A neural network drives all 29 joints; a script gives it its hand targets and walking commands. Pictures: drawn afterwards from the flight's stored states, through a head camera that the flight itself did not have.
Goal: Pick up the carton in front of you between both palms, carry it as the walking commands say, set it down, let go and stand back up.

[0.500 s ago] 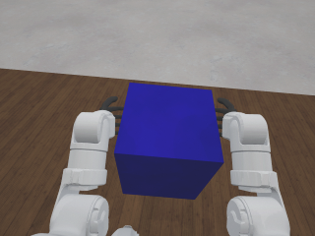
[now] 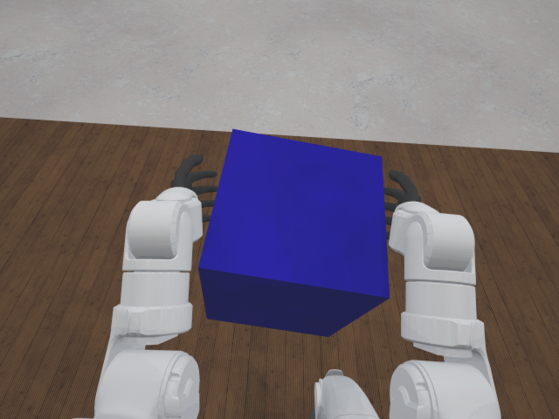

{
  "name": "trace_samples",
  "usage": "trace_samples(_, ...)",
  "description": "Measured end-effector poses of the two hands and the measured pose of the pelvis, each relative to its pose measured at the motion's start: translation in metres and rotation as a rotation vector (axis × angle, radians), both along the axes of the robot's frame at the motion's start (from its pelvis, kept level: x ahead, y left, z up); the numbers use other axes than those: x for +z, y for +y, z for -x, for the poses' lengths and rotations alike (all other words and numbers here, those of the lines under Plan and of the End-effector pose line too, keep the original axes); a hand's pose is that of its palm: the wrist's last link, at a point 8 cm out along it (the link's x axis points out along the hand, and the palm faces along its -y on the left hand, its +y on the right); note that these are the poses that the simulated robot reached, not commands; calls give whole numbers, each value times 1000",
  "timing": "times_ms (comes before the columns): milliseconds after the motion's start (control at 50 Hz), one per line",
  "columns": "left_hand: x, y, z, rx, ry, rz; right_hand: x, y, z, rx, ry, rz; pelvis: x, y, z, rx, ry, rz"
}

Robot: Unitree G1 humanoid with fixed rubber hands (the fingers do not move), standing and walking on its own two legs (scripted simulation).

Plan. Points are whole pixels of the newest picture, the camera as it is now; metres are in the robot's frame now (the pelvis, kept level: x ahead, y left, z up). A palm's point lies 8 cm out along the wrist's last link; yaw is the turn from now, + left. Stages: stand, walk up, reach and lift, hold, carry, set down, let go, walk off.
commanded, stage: carry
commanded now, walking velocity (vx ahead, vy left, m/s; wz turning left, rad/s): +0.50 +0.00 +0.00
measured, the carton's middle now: (286, 245) +0.37 -0.01 +0.00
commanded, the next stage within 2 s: none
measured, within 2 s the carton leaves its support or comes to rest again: neither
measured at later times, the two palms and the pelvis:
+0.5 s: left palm (215, 92) +0.64 +0.12 +0.07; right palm (370, 89) +0.67 -0.17 +0.06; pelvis +0.29 -0.05 -0.03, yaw +2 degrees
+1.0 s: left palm (225, 30) +0.95 +0.13 +0.01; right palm (343, 35) +0.94 -0.16 +0.02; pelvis +0.59 +0.00 -0.07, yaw -1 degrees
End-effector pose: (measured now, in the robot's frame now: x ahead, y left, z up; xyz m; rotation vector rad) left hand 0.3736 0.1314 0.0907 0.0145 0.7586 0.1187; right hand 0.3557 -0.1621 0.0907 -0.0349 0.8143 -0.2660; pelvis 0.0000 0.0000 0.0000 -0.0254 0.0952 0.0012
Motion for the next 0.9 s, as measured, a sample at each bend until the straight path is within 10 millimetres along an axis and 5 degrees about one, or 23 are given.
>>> trace_samples(180, 23, -18, -115, 11, -105, -10, 24, -18, -122, 18, -104, 2, -16, -18, -118, 15, -3, -29)
trace_samples(280, 9, -28, -178, 25, -93, -74, 4, -28, -200, 76, -101, -6, -46, -32, -189, 22, -28, -31)
trace_samples(440, -26, -17, -235, 103, 59, -59, -27, -15, -280, 153, 42, 2, -36, -50, -261, 24, -23, -50)
trace_samples(580, -12, -11, -316, 130, -3, -48, -18, -10, -361, 142, -23, -27, -31, -48, -334, 14, -8, -53)
trace_samples(700, -5, -2, -399, 115, -47, -55, -11, -1, -442, 125, -75, -31, -43, -33, -417, 0, -4, -32)
trace_samples(800, -31, 9, -476, 73, -50, -43, -26, 9, -510, 114, -84, 22, -75, -19, -496, -14, -31, -15)
trace_samples(900, -68, 1, -528, -6, 81, -58, -59, 4, -545, 50, 18, 40, -74, -6, -545, -6, -33, -10)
